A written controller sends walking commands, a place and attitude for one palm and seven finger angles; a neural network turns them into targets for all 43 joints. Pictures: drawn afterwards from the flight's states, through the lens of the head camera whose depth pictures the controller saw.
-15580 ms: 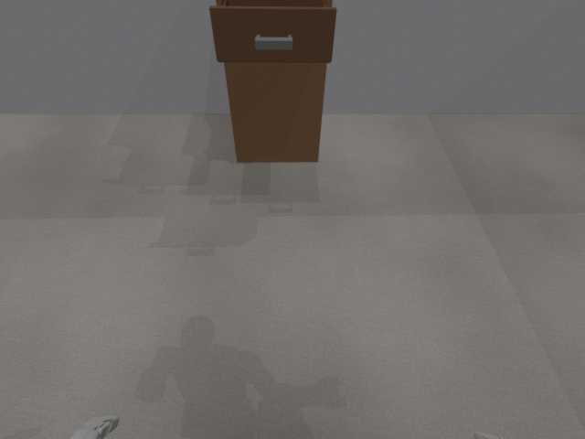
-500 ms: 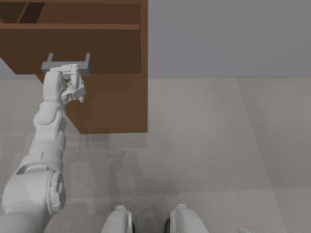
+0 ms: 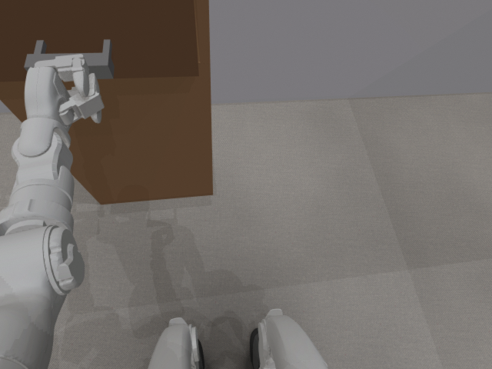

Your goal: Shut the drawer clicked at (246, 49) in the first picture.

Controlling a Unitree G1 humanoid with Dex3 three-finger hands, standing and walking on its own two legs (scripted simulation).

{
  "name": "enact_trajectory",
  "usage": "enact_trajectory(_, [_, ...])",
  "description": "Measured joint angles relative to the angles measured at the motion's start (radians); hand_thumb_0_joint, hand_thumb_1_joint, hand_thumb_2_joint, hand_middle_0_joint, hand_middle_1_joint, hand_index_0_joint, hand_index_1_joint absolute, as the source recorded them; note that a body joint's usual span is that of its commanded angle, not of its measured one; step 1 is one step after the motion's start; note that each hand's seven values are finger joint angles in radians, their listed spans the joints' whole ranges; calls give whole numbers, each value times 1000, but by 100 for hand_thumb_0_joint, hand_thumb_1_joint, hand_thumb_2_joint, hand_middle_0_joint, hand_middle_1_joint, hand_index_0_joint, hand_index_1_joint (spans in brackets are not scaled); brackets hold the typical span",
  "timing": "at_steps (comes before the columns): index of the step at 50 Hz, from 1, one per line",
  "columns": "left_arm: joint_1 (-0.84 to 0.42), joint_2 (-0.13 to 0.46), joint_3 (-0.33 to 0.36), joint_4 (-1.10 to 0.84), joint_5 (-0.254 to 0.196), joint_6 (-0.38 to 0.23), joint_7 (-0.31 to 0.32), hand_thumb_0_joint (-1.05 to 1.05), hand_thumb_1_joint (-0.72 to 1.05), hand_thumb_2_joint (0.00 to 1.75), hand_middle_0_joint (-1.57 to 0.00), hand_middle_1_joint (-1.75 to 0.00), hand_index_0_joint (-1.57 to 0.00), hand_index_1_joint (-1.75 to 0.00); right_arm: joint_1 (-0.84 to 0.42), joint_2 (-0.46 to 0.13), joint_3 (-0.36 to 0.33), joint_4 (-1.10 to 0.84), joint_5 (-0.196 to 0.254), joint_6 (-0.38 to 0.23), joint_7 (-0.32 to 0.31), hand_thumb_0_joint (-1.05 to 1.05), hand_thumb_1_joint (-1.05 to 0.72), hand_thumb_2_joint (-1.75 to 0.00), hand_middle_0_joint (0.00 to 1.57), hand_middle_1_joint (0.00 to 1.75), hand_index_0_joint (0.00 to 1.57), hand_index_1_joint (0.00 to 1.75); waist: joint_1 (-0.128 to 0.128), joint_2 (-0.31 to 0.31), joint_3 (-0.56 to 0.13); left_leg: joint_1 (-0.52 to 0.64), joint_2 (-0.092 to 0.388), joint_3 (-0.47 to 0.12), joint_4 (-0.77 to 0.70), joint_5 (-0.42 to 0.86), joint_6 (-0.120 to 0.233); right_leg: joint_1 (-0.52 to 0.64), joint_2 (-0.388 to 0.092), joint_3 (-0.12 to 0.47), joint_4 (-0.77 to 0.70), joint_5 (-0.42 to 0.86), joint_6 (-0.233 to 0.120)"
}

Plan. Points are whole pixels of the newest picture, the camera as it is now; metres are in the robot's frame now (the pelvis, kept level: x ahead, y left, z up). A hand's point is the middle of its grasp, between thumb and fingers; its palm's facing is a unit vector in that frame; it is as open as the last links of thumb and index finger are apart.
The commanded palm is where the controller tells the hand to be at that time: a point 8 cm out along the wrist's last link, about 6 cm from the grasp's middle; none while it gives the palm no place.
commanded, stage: push the drawer shut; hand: left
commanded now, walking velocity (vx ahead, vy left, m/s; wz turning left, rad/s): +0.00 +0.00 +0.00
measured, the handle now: (73, 56) +0.60 +0.22 +0.08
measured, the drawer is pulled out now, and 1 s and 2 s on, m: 0.04 0.00 0.00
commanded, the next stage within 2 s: pull the fist back off the drawer in 0.56 s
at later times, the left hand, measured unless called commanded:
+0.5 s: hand (90, 73) +0.57 +0.20 +0.07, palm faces +0.03 -1.00 -0.03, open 3.3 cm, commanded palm +0.58 +0.21 +0.08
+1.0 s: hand (94, 73) +0.57 +0.19 +0.08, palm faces +0.04 -1.00 -0.04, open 3.3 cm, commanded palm +0.56 +0.20 +0.08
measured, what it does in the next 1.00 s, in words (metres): stands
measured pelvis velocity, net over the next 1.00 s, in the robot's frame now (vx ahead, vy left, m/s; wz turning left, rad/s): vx -0.01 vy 0.01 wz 0.00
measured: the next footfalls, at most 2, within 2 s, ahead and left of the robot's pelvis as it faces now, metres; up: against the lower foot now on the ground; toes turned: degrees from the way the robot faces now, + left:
none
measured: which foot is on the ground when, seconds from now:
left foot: down 0.00-1.00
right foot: down 0.00-1.00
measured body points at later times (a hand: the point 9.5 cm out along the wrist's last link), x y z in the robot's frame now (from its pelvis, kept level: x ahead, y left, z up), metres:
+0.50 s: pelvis +0.00 +0.02 -0.01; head +0.17 +0.05 +0.41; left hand +0.56 +0.25 +0.08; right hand -0.04 -0.24 -0.11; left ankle +0.03 +0.10 -0.66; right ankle +0.03 -0.12 -0.66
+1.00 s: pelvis -0.01 +0.01 -0.02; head +0.16 +0.04 +0.40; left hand +0.56 +0.24 +0.08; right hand -0.05 -0.25 -0.11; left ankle +0.03 +0.10 -0.66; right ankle +0.03 -0.12 -0.66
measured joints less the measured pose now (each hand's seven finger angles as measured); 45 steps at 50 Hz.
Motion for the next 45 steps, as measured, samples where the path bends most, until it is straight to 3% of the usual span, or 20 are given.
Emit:
enact_trajectory(16, [-147, 62, 12, 65, 60, 29, 48, 6, 72, 91, -140, -160, -140, -160, 27, 7, 13, -6, -33, 27, 18, 0, -91, -90, 20, 30, 21, 30, -48, 9, 4, -76, -6, -5, 30, -12, 18, -61, -5, -3, 5, 0, 18])
enact_trajectory(29, [-215, 91, -23, 117, 79, 47, 63, 6, 59, 92, -140, -160, -140, -160, 55, 14, 24, 6, -44, 34, 24, 0, -91, -90, 21, 30, 21, 30, -60, 10, 4, -109, -13, -27, 45, -6, 19, -77, -10, -24, 6, 5, 19])
enact_trajectory(36, [-261, 100, -57, 128, 74, 61, 82, 8, 59, 94, -140, -160, -140, -160, 49, 7, 30, 17, -46, 9, 17, 0, -91, -90, 21, 30, 21, 30, -67, 8, 9, -140, -19, -37, 54, 6, 18, -104, -15, -34, 17, 12, 17])
enact_trajectory(45, [-279, 116, -48, 140, 84, 76, 78, 7, 64, 95, -140, -160, -140, -160, 46, -2, 34, 0, -46, 0, 21, 0, -91, -90, 21, 30, 21, 30, -76, 5, 9, -159, -14, -39, 64, 13, 15, -124, -10, -36, 28, 18, 11])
